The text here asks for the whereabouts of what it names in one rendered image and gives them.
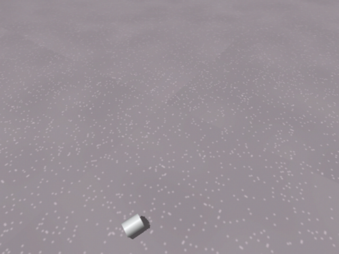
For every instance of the can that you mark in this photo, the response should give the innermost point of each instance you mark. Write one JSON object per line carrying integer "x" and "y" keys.
{"x": 132, "y": 225}

